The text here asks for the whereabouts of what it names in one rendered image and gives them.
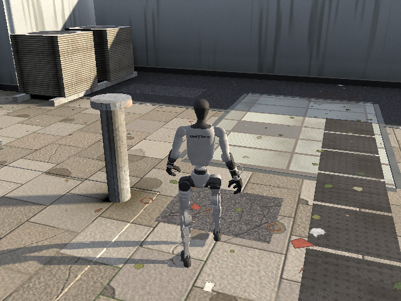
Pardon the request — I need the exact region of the right robot hand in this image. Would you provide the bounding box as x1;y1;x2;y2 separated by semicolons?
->
228;178;242;194

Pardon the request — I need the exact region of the right robot forearm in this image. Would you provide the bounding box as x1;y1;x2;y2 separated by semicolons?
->
226;153;240;181

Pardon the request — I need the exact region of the robot left upper arm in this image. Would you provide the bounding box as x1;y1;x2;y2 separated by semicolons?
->
170;125;188;159

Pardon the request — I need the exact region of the robot right upper arm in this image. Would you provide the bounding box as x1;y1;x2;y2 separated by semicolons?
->
214;127;231;162

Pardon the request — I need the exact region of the right robot foot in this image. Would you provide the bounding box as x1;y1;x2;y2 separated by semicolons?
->
213;228;222;241

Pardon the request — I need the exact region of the left robot forearm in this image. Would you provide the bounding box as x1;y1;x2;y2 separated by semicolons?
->
167;149;176;168

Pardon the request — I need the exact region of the left robot hand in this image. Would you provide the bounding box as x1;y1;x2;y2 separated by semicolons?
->
166;166;181;176

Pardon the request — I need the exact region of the robot right thigh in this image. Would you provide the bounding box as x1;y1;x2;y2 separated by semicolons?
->
209;174;221;206

